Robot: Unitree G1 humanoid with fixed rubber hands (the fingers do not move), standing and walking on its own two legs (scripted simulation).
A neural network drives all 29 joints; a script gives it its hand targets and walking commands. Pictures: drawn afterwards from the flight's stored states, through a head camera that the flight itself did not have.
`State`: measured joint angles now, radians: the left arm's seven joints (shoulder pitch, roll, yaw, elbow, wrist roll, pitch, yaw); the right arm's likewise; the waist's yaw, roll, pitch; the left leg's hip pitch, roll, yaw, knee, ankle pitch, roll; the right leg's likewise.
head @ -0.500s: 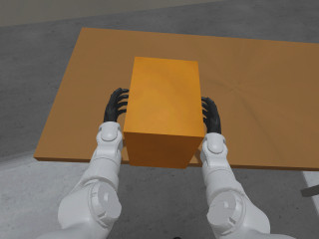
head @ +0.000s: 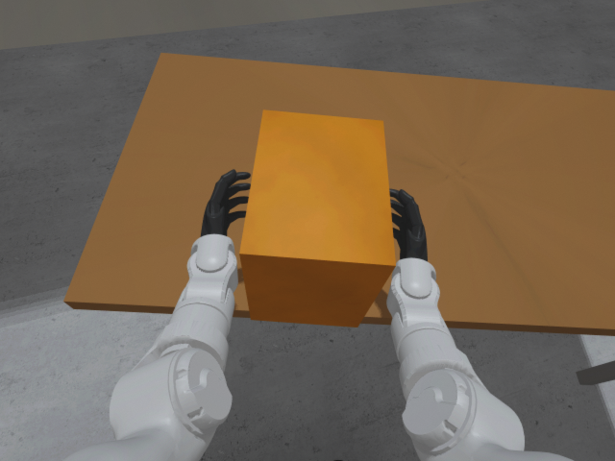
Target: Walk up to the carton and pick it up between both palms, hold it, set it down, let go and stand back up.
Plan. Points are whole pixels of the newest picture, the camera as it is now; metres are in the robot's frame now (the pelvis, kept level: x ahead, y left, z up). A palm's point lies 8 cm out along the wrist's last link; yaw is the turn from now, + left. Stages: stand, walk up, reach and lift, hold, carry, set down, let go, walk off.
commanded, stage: reach and lift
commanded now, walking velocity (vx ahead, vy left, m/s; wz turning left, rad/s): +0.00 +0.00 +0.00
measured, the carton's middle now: (313, 225) +0.45 -0.02 -0.02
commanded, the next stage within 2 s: none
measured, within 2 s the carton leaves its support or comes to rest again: leaves its support in 0.36 s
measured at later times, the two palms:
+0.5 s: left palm (208, 227) +0.41 +0.13 +0.02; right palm (405, 239) +0.39 -0.13 +0.03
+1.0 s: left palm (201, 228) +0.38 +0.13 +0.07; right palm (420, 236) +0.37 -0.14 +0.08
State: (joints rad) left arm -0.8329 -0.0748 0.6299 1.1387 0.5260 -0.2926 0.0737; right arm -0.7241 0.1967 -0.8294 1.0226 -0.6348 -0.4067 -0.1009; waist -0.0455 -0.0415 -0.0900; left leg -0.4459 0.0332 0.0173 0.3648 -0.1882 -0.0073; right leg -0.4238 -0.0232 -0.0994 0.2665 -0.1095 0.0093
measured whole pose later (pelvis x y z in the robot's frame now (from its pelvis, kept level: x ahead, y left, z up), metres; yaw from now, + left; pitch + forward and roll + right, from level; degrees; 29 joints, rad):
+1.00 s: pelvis -0.02 -0.01 +0.00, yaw +0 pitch +7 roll -1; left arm -0.82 -0.01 0.46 1.19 0.31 -0.21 0.13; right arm -0.75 0.11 -0.53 1.12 -0.37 -0.30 -0.15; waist -0.03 -0.03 -0.10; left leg -0.30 0.04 0.04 0.35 -0.17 -0.01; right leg -0.29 -0.02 -0.09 0.26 -0.10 0.00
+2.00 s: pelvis -0.04 +0.00 +0.00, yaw +1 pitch -8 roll -1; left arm -0.54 -0.11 0.28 0.33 0.34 0.47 0.08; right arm -0.58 0.03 -0.03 0.66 0.09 0.10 -0.19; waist -0.08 -0.07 0.05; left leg -0.04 0.03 0.02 0.37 -0.19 0.00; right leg 0.00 -0.02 -0.09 0.25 -0.11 0.02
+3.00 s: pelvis -0.04 +0.00 +0.00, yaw +1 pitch -9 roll -1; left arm -0.57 -0.11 0.28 0.15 0.38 0.65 0.03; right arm -0.63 0.02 -0.01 0.54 0.12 0.20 -0.20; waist -0.10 -0.06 0.09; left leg 0.01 0.03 0.01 0.34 -0.19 0.00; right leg 0.03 -0.02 -0.08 0.26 -0.12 0.01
